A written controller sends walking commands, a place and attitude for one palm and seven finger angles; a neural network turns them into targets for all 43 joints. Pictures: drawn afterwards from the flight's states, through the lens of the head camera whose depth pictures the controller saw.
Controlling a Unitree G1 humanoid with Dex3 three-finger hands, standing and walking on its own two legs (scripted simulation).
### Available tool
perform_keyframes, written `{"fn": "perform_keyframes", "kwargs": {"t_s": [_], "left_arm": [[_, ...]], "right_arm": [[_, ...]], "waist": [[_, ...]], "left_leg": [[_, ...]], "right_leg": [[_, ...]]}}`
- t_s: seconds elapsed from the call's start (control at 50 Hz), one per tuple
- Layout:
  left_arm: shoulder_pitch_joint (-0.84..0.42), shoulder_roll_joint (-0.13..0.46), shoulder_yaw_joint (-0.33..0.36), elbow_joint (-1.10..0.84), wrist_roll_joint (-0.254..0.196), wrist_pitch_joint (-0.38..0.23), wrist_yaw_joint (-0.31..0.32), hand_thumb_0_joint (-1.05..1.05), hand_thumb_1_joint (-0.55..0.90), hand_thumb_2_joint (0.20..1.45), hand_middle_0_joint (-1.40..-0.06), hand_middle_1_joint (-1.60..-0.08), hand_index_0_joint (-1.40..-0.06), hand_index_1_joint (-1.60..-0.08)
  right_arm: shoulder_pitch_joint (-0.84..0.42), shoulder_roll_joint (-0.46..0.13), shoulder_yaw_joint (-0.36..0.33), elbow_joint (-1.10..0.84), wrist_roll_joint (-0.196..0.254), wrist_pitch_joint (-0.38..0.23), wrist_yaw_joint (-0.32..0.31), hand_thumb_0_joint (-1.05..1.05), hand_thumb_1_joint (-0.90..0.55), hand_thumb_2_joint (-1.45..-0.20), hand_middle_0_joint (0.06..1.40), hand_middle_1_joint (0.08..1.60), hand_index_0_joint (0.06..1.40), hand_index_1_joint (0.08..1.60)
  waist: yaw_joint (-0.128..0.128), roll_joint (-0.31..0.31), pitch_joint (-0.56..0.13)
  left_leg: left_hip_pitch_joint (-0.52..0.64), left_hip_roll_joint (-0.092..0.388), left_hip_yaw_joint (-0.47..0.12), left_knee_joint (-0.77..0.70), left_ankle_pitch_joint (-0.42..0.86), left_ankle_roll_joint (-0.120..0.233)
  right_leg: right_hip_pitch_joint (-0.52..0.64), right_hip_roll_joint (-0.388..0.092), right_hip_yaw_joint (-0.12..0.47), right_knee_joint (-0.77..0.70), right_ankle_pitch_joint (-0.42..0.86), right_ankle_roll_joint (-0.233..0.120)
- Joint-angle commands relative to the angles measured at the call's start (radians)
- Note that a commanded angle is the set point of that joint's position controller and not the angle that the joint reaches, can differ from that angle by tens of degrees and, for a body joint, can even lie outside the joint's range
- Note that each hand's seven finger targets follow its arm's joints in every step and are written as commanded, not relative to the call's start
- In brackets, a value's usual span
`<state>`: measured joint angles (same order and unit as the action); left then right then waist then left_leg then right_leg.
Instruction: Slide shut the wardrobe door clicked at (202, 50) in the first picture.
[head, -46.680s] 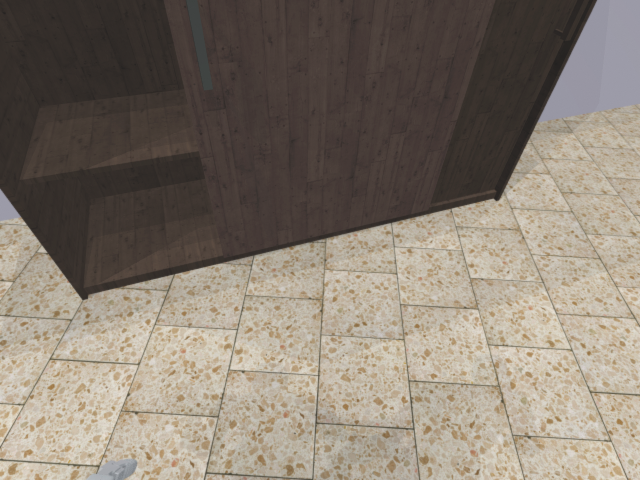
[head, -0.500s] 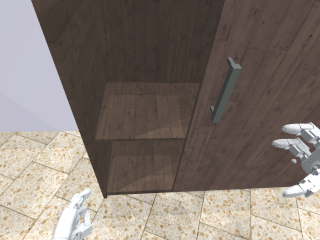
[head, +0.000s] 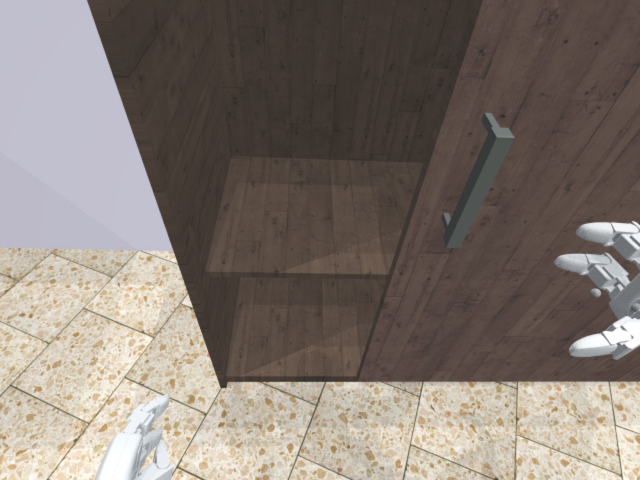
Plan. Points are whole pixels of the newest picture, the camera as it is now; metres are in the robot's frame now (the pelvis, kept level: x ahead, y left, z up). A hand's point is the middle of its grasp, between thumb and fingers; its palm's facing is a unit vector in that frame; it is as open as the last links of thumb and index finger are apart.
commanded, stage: move the hooked fingers beside the handle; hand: right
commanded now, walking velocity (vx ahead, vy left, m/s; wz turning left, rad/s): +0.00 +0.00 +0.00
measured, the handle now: (469, 185) +0.52 -0.18 +0.11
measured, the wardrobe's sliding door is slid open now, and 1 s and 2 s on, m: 0.41 0.41 0.41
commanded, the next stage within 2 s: feel for the door with the fingertips in 1.88 s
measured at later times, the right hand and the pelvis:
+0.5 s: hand (553, 242) +0.39 -0.26 +0.13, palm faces -0.06 +1.00 -0.04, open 14.0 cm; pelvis +0.01 -0.02 +0.00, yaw +1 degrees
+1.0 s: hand (525, 209) +0.45 -0.24 +0.13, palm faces -0.06 +1.00 -0.03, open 14.0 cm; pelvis +0.00 -0.02 -0.01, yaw +1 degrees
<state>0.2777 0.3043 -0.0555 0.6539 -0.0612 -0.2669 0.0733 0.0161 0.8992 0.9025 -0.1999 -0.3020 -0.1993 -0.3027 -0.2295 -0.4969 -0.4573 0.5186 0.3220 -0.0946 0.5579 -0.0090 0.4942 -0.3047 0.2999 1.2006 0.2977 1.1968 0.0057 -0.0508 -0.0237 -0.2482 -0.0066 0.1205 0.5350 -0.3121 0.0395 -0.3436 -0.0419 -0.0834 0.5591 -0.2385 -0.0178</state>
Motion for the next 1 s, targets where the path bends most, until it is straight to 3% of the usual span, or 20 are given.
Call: {"fn": "perform_keyframes", "kwargs": {"t_s": [0.0,0.08,0.14,0.2,0.24,0.3,0.36,0.4,0.44,0.52,0.54,0.56,0.68,0.7,0.74,0.76,0.78,0.84,0.9,0.98], "left_arm": [[-0.06,0.131,0.05,-0.134,-0.003,-0.043,0.019,0.0,0.9,0.9,-0.2,-0.3,-0.2,-0.3],[-0.044,0.139,0.05,-0.125,-0.005,-0.036,0.027,0.0,0.9,0.9,-0.2,-0.3,-0.2,-0.3],[-0.026,0.146,0.054,-0.116,-0.002,-0.031,0.029,0.0,0.9,0.9,-0.2,-0.3,-0.2,-0.3],[-0.016,0.145,0.053,-0.118,0.003,-0.024,0.025,0.0,0.9,0.9,-0.2,-0.3,-0.2,-0.3],[-0.008,0.144,0.051,-0.114,0.003,-0.016,0.023,0.0,0.9,0.9,-0.2,-0.3,-0.2,-0.3],[0.005,0.147,0.054,-0.118,0.005,-0.003,0.017,0.0,0.9,0.9,-0.2,-0.3,-0.2,-0.3],[0.018,0.149,0.056,-0.121,0.007,0.01,0.012,0.0,0.9,0.9,-0.2,-0.3,-0.2,-0.3],[0.025,0.148,0.058,-0.128,0.009,0.02,0.005,0.0,0.9,0.9,-0.2,-0.3,-0.2,-0.3],[0.03,0.145,0.062,-0.137,0.009,0.025,-0.001,0.0,0.9,0.9,-0.2,-0.3,-0.2,-0.3],[0.045,0.149,0.065,-0.119,0.01,0.046,-0.001,0.0,0.9,0.9,-0.2,-0.3,-0.2,-0.3],[0.051,0.154,0.067,-0.111,0.01,0.051,0.002,0.0,0.9,0.9,-0.2,-0.3,-0.2,-0.3],[0.053,0.155,0.065,-0.111,0.011,0.055,0.003,0.0,0.9,0.9,-0.2,-0.3,-0.2,-0.3],[0.082,0.158,0.065,-0.088,0.016,0.07,0.005,0.0,0.9,0.9,-0.2,-0.3,-0.2,-0.3],[0.09,0.159,0.067,-0.082,0.018,0.076,0.006,0.0,0.9,0.9,-0.2,-0.3,-0.2,-0.3],[0.095,0.161,0.062,-0.075,0.016,0.081,0.007,0.0,0.9,0.9,-0.2,-0.3,-0.2,-0.3],[0.102,0.164,0.065,-0.067,0.017,0.084,0.007,0.0,0.9,0.9,-0.2,-0.3,-0.2,-0.3],[0.105,0.165,0.065,-0.07,0.016,0.086,0.005,0.0,0.9,0.9,-0.2,-0.3,-0.2,-0.3],[0.121,0.167,0.064,-0.064,0.02,0.097,0.0,0.0,0.9,0.9,-0.2,-0.3,-0.2,-0.3],[0.14,0.176,0.064,-0.06,0.022,0.118,-0.001,0.0,0.9,0.9,-0.2,-0.3,-0.2,-0.3],[0.15,0.173,0.068,-0.077,0.024,0.129,-0.008,0.0,0.9,0.9,-0.2,-0.3,-0.2,-0.3]], "right_arm": [[-0.371,-0.293,-0.06,-0.175,0.02,-0.076,0.005,0.0,0.5,-0.3,0.3,1.2,0.3,1.2],[-0.483,-0.265,-0.005,-0.13,0.011,-0.084,-0.001,0.0,0.5,-0.3,0.3,1.2,0.3,1.2],[-0.537,-0.295,-0.021,-0.107,-0.003,-0.092,-0.024,0.0,0.5,-0.3,0.3,1.2,0.3,1.2],[-0.543,-0.3,-0.023,-0.097,-0.017,-0.098,-0.043,0.0,0.5,-0.3,0.3,1.2,0.3,1.2],[-0.592,-0.291,-0.004,-0.062,-0.027,-0.094,-0.055,0.0,0.5,-0.3,0.3,1.2,0.3,1.2],[-0.576,-0.292,-0.009,-0.02,-0.04,-0.09,-0.073,0.0,0.5,-0.3,0.3,1.2,0.3,1.2],[-0.6,-0.297,-0.015,0.022,-0.048,-0.084,-0.086,0.0,0.5,-0.3,0.3,1.2,0.3,1.2],[-0.582,-0.298,-0.019,0.006,-0.055,-0.09,-0.094,0.0,0.5,-0.3,0.3,1.2,0.3,1.2],[-0.586,-0.273,0.002,-0.041,-0.056,-0.098,-0.099,0.0,0.5,-0.3,0.3,1.2,0.3,1.2],[-0.655,-0.247,0.028,0.011,-0.055,-0.098,-0.112,0.0,0.5,-0.3,0.3,1.2,0.3,1.2],[-0.679,-0.275,0.005,0.027,-0.057,-0.1,-0.117,0.0,0.5,-0.3,0.3,1.2,0.3,1.2],[-0.684,-0.265,0.016,0.054,-0.06,-0.099,-0.117,0.0,0.5,-0.3,0.3,1.2,0.3,1.2],[-0.832,-0.281,0.044,0.091,-0.088,-0.139,-0.126,0.0,0.5,-0.3,0.3,1.2,0.3,1.2],[-0.841,-0.298,0.033,0.102,-0.089,-0.148,-0.128,0.0,0.5,-0.3,0.3,1.2,0.3,1.2],[-0.885,-0.282,0.053,0.158,-0.087,-0.153,-0.122,0.0,0.5,-0.3,0.3,1.2,0.3,1.2],[-0.906,-0.306,0.032,0.186,-0.089,-0.158,-0.124,0.0,0.5,-0.3,0.3,1.2,0.3,1.2],[-0.904,-0.285,0.053,0.202,-0.091,-0.161,-0.12,0.0,0.5,-0.3,0.3,1.2,0.3,1.2],[-0.918,-0.3,0.048,0.267,-0.106,-0.163,-0.124,0.0,0.5,-0.3,0.3,1.2,0.3,1.2],[-0.914,-0.352,0.012,0.368,-0.118,-0.159,-0.131,0.0,0.5,-0.3,0.3,1.2,0.3,1.2],[-0.99,-0.363,0.023,0.316,-0.131,-0.191,-0.129,0.0,0.5,-0.3,0.3,1.2,0.3,1.2]], "waist": [[0.013,-0.006,-0.194],[0.037,-0.023,-0.192],[0.038,-0.004,-0.232],[0.025,-0.026,-0.281],[0.037,-0.039,-0.261],[0.027,-0.003,-0.256],[0.028,-0.006,-0.258],[0.018,-0.01,-0.294],[0.019,-0.058,-0.334],[0.051,0.01,-0.266],[0.054,0.012,-0.258],[0.055,0.012,-0.25],[0.075,-0.063,-0.311],[0.079,-0.022,-0.327],[0.091,-0.021,-0.308],[0.089,-0.014,-0.307],[0.09,-0.032,-0.32],[0.09,-0.041,-0.321],[0.092,0.05,-0.288],[0.095,-0.054,-0.369]], "left_leg": [[-0.063,0.004,-0.104,-0.091,0.273,-0.034],[-0.111,0.002,-0.091,-0.09,0.194,-0.03],[-0.106,0.001,-0.085,-0.084,0.185,-0.026],[-0.089,-0.001,-0.082,-0.072,0.217,-0.02],[-0.108,0.0,-0.08,-0.069,0.218,-0.021],[-0.106,-0.004,-0.073,-0.065,0.221,-0.018],[-0.109,-0.002,-0.07,-0.055,0.232,-0.018],[-0.092,-0.003,-0.072,-0.048,0.273,-0.015],[-0.093,-0.002,-0.069,-0.038,0.306,-0.016],[-0.134,-0.009,-0.066,-0.051,0.269,-0.021],[-0.138,-0.009,-0.067,-0.051,0.259,-0.02],[-0.145,-0.009,-0.066,-0.051,0.237,-0.019],[-0.173,-0.007,-0.072,-0.042,0.229,-0.013],[-0.159,-0.009,-0.076,-0.042,0.25,-0.014],[-0.172,-0.009,-0.075,-0.039,0.242,-0.016],[-0.173,-0.009,-0.074,-0.036,0.237,-0.016],[-0.187,-0.009,-0.072,-0.032,0.228,-0.015],[-0.19,-0.008,-0.076,-0.023,0.248,-0.014],[-0.177,-0.008,-0.083,-0.017,0.26,-0.019],[-0.181,-0.008,-0.089,0.003,0.284,-0.018]], "right_leg": [[0.176,0.034,0.079,-0.033,0.151,-0.04],[0.18,0.033,0.097,-0.044,0.092,-0.037],[0.193,0.03,0.107,-0.045,0.095,-0.038],[0.213,0.027,0.109,-0.04,0.138,-0.035],[0.206,0.025,0.112,-0.044,0.133,-0.033],[0.194,0.02,0.118,-0.047,0.149,-0.032],[0.182,0.019,0.12,-0.048,0.157,-0.028],[0.203,0.017,0.116,-0.037,0.216,-0.029],[0.247,0.014,0.12,-0.031,0.281,-0.022],[0.211,0.008,0.122,-0.035,0.229,-0.025],[0.202,0.009,0.122,-0.036,0.208,-0.026],[0.191,0.011,0.125,-0.041,0.182,-0.024],[0.246,0.011,0.136,-0.023,0.199,-0.019],[0.237,0.009,0.128,-0.012,0.212,-0.025],[0.215,0.014,0.129,-0.013,0.184,-0.025],[0.205,0.014,0.131,-0.011,0.18,-0.023],[0.218,0.014,0.135,-0.011,0.18,-0.021],[0.195,0.017,0.129,0.003,0.194,-0.022],[0.106,0.019,0.112,0.017,0.171,-0.033],[0.151,0.023,0.113,0.033,0.205,-0.027]]}}
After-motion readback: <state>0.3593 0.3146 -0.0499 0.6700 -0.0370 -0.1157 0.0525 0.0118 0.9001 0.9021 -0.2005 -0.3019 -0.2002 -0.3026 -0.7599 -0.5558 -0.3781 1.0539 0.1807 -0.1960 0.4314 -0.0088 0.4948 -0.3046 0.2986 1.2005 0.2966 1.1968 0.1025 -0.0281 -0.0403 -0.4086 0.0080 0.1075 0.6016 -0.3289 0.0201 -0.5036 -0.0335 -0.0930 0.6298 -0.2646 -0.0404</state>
